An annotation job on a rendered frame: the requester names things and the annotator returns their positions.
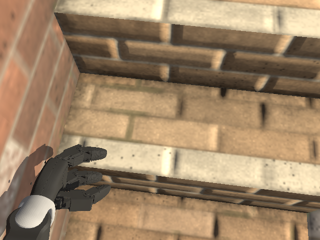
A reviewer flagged left robot forearm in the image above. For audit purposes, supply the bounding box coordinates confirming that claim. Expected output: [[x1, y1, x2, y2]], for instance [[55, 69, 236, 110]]
[[3, 195, 56, 240]]

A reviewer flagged robot left hand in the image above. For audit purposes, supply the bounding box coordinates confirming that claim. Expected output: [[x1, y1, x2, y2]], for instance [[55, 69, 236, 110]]
[[30, 144, 111, 212]]

